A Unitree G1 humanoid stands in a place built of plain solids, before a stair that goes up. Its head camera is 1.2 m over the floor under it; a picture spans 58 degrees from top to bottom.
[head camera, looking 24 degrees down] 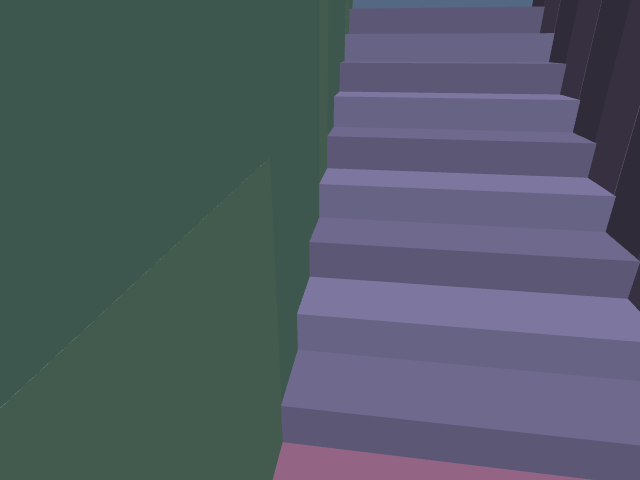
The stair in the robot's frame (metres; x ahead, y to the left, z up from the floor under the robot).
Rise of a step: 0.16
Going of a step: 0.28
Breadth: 1.24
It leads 8 degrees to the right of straight ahead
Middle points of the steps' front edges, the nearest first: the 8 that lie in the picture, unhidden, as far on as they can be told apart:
0.95 -0.49 0.16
1.23 -0.53 0.32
1.51 -0.57 0.48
1.79 -0.61 0.64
2.07 -0.65 0.80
2.35 -0.69 0.96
2.63 -0.73 1.12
2.91 -0.77 1.28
